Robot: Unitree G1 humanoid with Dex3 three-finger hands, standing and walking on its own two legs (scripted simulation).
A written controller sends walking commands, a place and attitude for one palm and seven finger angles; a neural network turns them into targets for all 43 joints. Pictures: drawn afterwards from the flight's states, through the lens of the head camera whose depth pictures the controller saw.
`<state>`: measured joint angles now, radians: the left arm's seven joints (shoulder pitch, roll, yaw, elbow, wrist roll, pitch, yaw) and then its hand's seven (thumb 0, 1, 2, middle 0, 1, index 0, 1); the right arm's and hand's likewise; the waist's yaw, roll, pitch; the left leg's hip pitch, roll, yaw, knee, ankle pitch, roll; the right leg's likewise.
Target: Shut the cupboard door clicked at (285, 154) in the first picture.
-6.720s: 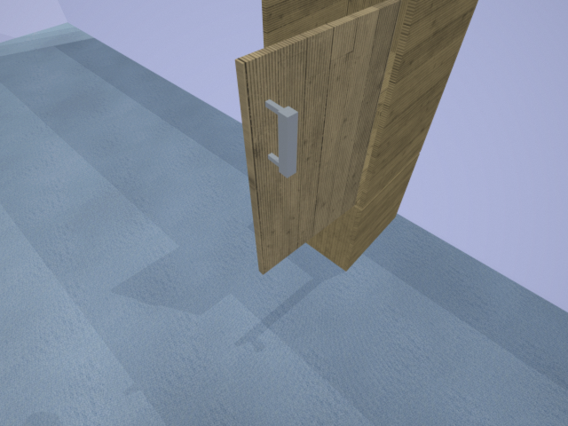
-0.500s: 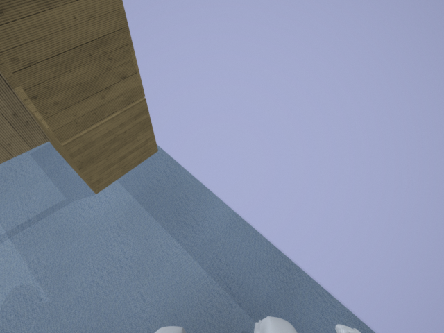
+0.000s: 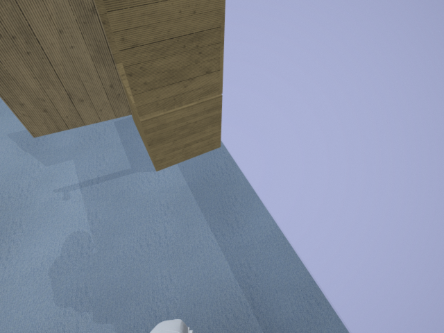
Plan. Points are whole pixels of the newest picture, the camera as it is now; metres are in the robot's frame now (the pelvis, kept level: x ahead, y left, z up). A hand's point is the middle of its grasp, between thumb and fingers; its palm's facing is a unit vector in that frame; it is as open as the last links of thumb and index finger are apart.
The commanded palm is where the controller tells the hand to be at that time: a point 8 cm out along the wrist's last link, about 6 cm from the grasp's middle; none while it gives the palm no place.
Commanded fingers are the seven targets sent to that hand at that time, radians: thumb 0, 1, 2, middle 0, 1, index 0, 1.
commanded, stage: turn to face it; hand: left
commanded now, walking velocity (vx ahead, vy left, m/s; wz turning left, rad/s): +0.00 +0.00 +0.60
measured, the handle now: out of the picture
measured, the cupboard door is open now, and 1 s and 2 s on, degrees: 84 84 84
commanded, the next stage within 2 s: take the last steps up to it in 0.58 s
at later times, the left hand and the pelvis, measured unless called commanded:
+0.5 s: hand out of the picture +0.07 +0.19 -0.15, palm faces +0.24 -0.93 -0.28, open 7.4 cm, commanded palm none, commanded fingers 0.00 0.90 0.90 -0.20 -0.30 -0.20 -0.30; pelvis +0.01 -0.02 +0.00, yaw +14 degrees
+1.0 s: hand out of the picture -0.03 +0.21 -0.17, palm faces +0.44 -0.88 -0.20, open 7.4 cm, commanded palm none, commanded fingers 0.00 0.90 0.90 -0.20 -0.30 -0.20 -0.30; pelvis +0.03 +0.02 +0.01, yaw +23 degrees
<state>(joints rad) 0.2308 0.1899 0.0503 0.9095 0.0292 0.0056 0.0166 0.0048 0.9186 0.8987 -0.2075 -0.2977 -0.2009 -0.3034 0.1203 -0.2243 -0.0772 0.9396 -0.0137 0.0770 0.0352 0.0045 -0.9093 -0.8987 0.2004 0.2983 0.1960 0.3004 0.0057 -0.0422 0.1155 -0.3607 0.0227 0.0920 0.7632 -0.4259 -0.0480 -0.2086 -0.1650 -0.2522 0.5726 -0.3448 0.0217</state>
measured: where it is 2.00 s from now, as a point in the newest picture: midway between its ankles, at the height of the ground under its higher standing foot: (166, 295)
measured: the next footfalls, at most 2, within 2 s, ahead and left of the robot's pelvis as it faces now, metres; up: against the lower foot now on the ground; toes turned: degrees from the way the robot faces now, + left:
left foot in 0.04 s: +0.04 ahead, +0.12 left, +0.00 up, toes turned +8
right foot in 0.44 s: +0.07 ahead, -0.13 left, +0.00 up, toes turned +9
